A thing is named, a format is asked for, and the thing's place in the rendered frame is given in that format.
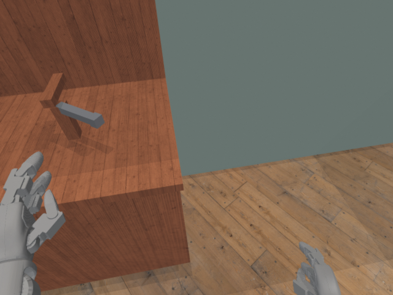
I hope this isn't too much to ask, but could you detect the robot left hand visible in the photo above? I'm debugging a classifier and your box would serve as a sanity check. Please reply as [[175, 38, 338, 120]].
[[0, 151, 66, 262]]

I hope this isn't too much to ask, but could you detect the tap lever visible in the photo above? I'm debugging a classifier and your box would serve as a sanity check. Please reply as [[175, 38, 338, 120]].
[[56, 102, 105, 129]]

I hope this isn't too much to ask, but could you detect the counter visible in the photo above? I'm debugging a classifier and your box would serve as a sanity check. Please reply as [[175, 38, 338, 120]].
[[0, 0, 190, 292]]

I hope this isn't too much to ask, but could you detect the left robot forearm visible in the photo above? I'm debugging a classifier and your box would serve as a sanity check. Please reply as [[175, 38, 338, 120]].
[[0, 258, 41, 295]]

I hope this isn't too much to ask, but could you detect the robot right hand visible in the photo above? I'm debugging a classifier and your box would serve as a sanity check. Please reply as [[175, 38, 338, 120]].
[[293, 242, 341, 295]]

